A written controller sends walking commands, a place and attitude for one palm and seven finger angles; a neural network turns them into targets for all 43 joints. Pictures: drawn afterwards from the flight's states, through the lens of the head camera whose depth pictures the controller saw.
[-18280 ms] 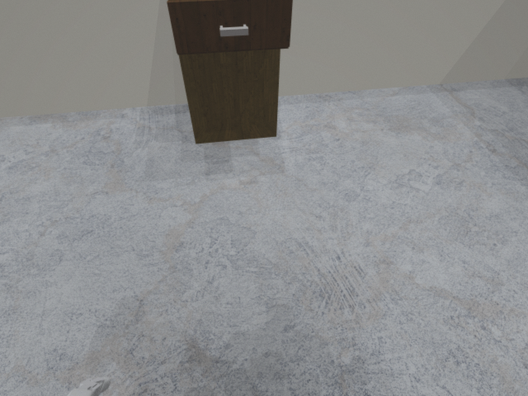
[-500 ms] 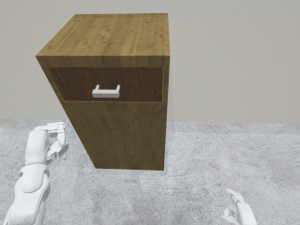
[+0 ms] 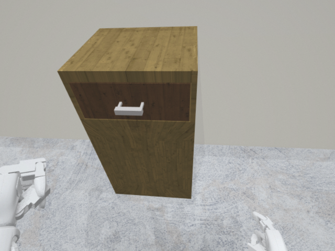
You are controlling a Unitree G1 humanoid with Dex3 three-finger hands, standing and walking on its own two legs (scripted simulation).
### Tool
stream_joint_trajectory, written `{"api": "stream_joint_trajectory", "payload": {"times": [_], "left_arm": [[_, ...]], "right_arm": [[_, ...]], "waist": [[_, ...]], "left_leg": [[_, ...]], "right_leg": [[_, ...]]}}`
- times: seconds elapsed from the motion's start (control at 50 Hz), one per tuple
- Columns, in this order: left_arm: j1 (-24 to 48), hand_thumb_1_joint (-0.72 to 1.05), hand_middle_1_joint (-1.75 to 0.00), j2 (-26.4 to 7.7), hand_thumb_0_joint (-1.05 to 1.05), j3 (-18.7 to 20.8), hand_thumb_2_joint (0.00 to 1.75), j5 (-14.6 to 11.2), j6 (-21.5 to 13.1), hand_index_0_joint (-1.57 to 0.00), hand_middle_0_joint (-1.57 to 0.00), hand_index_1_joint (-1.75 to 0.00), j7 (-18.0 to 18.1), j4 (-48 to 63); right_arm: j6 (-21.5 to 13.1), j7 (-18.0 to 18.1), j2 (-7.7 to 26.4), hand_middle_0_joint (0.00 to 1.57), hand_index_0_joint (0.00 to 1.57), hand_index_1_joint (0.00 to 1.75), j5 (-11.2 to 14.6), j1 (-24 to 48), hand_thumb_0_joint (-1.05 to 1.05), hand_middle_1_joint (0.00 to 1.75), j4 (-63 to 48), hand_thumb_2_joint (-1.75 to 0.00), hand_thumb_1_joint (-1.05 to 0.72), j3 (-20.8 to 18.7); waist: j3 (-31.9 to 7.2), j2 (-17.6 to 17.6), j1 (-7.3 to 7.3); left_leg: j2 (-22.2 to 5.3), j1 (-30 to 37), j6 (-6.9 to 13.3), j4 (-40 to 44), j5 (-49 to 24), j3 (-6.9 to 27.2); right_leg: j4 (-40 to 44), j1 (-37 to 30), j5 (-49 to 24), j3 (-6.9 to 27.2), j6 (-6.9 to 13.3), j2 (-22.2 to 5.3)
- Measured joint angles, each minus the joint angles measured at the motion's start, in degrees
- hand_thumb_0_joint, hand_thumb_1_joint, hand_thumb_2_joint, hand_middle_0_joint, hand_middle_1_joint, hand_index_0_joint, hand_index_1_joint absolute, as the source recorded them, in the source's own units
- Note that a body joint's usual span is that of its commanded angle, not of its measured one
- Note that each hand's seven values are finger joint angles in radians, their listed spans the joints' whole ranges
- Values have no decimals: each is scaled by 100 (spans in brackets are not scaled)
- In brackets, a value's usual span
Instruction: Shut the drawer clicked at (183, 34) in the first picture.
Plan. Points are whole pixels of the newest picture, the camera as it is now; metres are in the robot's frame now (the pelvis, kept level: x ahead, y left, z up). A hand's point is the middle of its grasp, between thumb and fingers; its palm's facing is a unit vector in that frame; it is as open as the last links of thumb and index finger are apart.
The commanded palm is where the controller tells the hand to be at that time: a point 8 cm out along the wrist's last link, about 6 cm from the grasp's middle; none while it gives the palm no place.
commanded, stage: draw the hand back to the body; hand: left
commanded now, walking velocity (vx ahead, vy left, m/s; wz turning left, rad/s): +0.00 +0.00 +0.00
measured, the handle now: (130, 107) +0.60 +0.23 +0.00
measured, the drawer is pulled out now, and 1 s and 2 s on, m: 0.00 0.00 0.00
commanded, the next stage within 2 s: step back with the hand held close in 0.06 s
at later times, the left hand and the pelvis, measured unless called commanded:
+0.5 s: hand (52, 190) +0.18 +0.25 +0.13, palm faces +0.24 -0.83 -0.50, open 3.3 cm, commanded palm +0.12 +0.30 +0.17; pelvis -0.02 +0.02 +0.00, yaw -2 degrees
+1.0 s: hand (4, 235) +0.10 +0.28 +0.14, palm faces +0.35 -0.81 -0.47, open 3.3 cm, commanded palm +0.03 +0.32 +0.17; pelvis -0.10 +0.04 -0.02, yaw +1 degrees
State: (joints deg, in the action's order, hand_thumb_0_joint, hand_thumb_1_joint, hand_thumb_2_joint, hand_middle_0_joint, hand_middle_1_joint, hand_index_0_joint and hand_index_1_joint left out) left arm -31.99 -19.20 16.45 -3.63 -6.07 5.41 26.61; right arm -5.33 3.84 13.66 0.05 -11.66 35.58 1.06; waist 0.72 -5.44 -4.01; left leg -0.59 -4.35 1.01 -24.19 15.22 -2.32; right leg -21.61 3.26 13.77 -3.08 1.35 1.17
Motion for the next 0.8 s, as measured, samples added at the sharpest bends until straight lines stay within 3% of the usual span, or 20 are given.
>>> {"api": "stream_joint_trajectory", "payload": {"times": [0.22, 0.34, 0.48, 0.64, 0.8], "left_arm": [[189, 89, -160, 85, 2, -88, 90, 55, 54, -141, -140, -160, 43, -128], [147, 89, -160, -169, 2, 432, 90, 75, -401, -141, -140, -160, 46, -48], [-310, 89, -160, -162, 1, 182, 90, 118, -338, -141, -140, -160, -12, 0], [-501, 88, -160, -496, 2, 458, 90, 164, -437, -141, -140, -160, 97, 533], [-329, 89, -160, -254, 1, 510, 90, 259, -573, -141, -140, -160, 157, 379]], "right_arm": [[-92, 34, -38, 20, 20, 30, -28, -39, 2, 30, 20, -90, -91, 32], [217, -37, -34, 20, 20, 30, -53, 135, 1, 30, -139, -90, -91, -48], [543, -22, 42, 20, 20, 30, 4, 183, 1, 30, -308, -90, -91, -247], [560, 64, -62, 20, 20, 30, 14, 57, 1, 30, -443, -90, -91, -239], [348, 42, -130, 20, 20, 30, 34, 157, 1, 30, -507, -90, -91, -154]], "waist": [[18, 97, 38], [-5, 139, 269], [82, 227, 456], [115, 470, 371], [109, 386, 324]], "left_leg": [[2, -51, 9, -38, 9, -21], [-21, -438, 45, -73, -50, -99], [98, -782, 169, -22, -206, -238], [196, -1078, 267, -262, -266, -251], [205, -1425, 346, -660, -303, -257]], "right_leg": [[-51, 65, 9, 21, -6, -4], [23, 433, -150, 98, -47, 16], [-96, 886, -258, 229, -170, -108], [-445, 1219, -261, 236, -247, -219], [-781, 1528, -327, 231, -281, -249]]}}
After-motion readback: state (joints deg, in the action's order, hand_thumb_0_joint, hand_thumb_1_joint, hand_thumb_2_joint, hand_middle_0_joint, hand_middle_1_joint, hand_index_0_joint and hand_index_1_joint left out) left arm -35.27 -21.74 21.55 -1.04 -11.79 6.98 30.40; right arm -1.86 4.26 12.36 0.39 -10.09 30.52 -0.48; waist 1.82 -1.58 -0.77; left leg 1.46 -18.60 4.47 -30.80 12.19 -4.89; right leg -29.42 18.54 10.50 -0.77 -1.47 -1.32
